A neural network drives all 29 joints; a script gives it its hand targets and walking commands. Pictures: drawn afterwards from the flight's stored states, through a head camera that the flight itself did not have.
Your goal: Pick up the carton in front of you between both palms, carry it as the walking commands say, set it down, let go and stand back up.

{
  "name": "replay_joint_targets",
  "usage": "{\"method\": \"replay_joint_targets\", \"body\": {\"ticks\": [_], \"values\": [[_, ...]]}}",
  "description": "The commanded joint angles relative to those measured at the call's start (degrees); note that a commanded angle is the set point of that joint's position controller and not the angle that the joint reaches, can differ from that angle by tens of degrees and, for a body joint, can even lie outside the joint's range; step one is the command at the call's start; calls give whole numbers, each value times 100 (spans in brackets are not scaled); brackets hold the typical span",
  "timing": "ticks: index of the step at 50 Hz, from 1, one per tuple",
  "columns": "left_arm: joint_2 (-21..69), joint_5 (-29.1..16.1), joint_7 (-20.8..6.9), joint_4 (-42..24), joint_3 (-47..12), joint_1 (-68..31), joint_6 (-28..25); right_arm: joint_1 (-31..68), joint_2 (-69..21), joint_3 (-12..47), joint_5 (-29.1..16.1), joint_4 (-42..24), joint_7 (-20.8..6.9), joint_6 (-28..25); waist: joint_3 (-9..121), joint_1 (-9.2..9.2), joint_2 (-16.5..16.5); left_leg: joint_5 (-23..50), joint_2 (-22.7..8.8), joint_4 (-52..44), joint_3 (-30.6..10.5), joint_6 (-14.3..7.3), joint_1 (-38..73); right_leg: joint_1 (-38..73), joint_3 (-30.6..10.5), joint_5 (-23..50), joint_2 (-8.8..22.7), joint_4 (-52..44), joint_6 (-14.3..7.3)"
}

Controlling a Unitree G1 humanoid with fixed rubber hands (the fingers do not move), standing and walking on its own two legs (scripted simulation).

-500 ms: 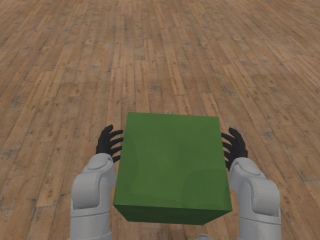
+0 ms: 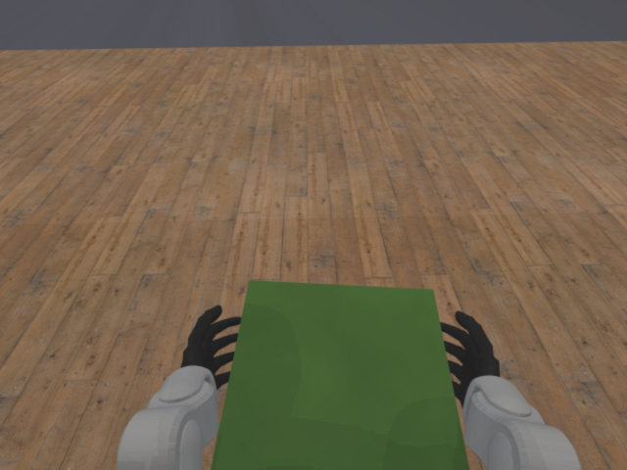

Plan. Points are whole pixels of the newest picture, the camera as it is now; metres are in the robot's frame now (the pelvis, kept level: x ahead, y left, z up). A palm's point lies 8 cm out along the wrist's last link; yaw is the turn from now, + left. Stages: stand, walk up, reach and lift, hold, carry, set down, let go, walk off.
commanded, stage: carry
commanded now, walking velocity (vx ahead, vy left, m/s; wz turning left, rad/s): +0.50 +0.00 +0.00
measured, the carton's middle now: (333, 414) +0.21 +0.01 +0.02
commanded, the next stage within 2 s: none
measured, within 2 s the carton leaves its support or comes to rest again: neither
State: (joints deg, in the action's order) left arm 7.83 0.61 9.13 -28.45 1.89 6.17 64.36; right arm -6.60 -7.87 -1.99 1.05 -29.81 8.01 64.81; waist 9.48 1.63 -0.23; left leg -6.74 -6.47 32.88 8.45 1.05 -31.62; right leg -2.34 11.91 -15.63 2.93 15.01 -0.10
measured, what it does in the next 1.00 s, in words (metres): walks ahead: left foot, then right foot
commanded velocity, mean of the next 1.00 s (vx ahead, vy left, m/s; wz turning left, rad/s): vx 0.49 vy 0.00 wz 0.00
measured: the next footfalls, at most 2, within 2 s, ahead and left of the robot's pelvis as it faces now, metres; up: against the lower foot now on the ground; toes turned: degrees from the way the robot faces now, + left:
left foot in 0.10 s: +0.24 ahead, +0.14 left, +0.00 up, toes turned +11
right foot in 0.58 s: +0.53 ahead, -0.12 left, +0.00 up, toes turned -14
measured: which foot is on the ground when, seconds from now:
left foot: up 0.00-0.08, down 0.10-0.58, up 0.60-1.00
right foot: down 0.00-0.14, up 0.16-0.56, down 0.58-1.00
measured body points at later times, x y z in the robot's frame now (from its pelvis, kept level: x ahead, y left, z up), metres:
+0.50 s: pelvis +0.31 +0.02 +0.00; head +0.29 +0.02 +0.45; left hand +0.55 +0.16 +0.08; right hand +0.54 -0.14 +0.09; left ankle +0.20 +0.13 -0.75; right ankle +0.44 -0.12 -0.72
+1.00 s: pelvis +0.64 -0.02 -0.01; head +0.62 -0.03 +0.44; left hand +0.87 +0.13 +0.08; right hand +0.87 -0.17 +0.08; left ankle +0.80 +0.11 -0.72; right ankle +0.49 -0.11 -0.75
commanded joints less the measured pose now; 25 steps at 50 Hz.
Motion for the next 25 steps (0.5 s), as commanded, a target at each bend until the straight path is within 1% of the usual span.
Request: {"method": "replay_joint_targets", "body": {"ticks": [1,2,3,4,5,6,7,8,9,10,11,12,13,14,15,17,19,21,23,24,25], "values": [[3311,-994,-215,-793,-3080,-1988,25,1807,-3493,2942,-801,-384,14,-30,-338,-34,-726,397,139,-553,364,18,663,-322,-597,515,1204,-503,-538],[3243,-965,-184,-781,-3074,-2065,51,1732,-3378,2880,-781,-283,35,-21,-188,-92,-572,119,273,-686,474,-63,1156,-337,-452,851,1050,59,-458],[3149,-944,-149,-750,-3069,-2114,76,1654,-3258,2803,-759,-188,62,-16,98,-182,-336,-374,433,-859,638,-165,1922,-485,-131,1366,813,1025,-336],[3063,-939,-111,-723,-3056,-2166,93,1676,-3149,2733,-741,-134,87,-14,460,-303,100,-938,-9,-957,-9,-342,2987,-1180,105,1535,570,2265,-128],[3054,-943,-85,-785,-3062,-2112,120,1643,-2979,2666,-731,-144,116,-20,878,-342,1688,-1382,-1397,-1673,-2497,-812,3889,-2464,112,80,-16,4080,188],[3078,-1002,-76,-751,-3083,-2049,127,1636,-3169,2707,-807,-154,109,-28,960,-303,2083,-471,-1774,-2032,-3614,-1240,4438,-3620,-493,-1172,-267,5028,169],[3311,-1075,-107,-843,-3145,-2117,84,1735,-3506,2829,-955,-296,46,-67,987,-321,1507,540,-1789,-1876,-3094,-1332,4392,-3783,-813,-1232,108,5545,15],[3591,-1076,-164,-706,-3165,-2103,44,1790,-3773,2913,-1013,-395,-18,-125,986,-333,914,936,-1661,-1809,-2710,-1162,4044,-3830,-951,-1136,238,5649,-15],[3900,-1037,-209,-641,-3198,-2100,-25,2010,-4044,3054,-1087,-490,-90,-175,1015,-309,612,904,-1568,-1809,-2272,-1003,3727,-3682,-1072,-857,416,5413,-50],[4127,-962,-249,-598,-3215,-2045,-78,2096,-4209,3190,-1137,-528,-164,-224,1024,-301,466,450,-1459,-1973,-1928,-860,3442,-3433,-1150,-481,565,4935,-52],[4289,-904,-278,-534,-3204,-1930,-134,2165,-4314,3291,-1186,-637,-233,-271,943,-290,441,84,-1393,-2160,-1625,-726,3188,-3268,-1017,-309,530,4560,-51],[4393,-839,-295,-563,-3194,-1854,-191,2191,-4357,3372,-1231,-730,-290,-302,830,-283,590,-172,-1328,-2353,-1375,-679,3052,-3220,-860,-109,492,4211,-40],[4427,-794,-303,-619,-3195,-1844,-229,2171,-4334,3413,-1256,-769,-331,-318,721,-279,742,-432,-1262,-2539,-1173,-695,2991,-3215,-743,97,469,3889,-19],[4379,-748,-291,-632,-3176,-1839,-245,2121,-4251,3409,-1250,-726,-353,-316,582,-271,788,-631,-1219,-2674,-1057,-721,2954,-3234,-689,276,453,3626,10],[4284,-709,-268,-657,-3156,-1809,-247,2035,-4134,3386,-1233,-672,-357,-304,447,-259,767,-706,-1176,-2750,-927,-736,2957,-3265,-642,450,448,3298,43],[4047,-676,-218,-731,-3119,-1733,-210,1909,-3875,3325,-1214,-664,-322,-265,187,-242,816,-540,-1022,-2782,-563,-736,2939,-3227,-494,804,407,2512,90],[3823,-695,-177,-841,-3110,-1741,-142,1821,-3662,3265,-1187,-698,-258,-211,-3,-248,917,-275,-898,-2735,-232,-687,2886,-3053,-287,1090,319,2004,95],[3605,-766,-152,-914,-3124,-1781,-57,1709,-3464,3159,-1095,-685,-170,-148,-129,-268,975,-145,-870,-2643,-87,-651,2934,-2937,-129,1175,271,1706,78],[3380,-842,-139,-911,-3104,-1816,26,1640,-3298,3047,-967,-638,-71,-80,-232,-282,976,-58,-884,-2508,-37,-599,2951,-2709,-43,1191,278,1457,46],[3275,-874,-135,-889,-3071,-1819,60,1639,-3227,3002,-907,-622,-24,-48,-252,-280,959,25,-873,-2342,3,-559,2941,-2501,36,1151,255,1350,25],[3192,-897,-131,-845,-3025,-1787,88,1678,-3172,2972,-863,-615,18,-15,-199,-236,879,313,-805,-1942,132,-490,2879,-2106,183,1063,161,1196,3]]}}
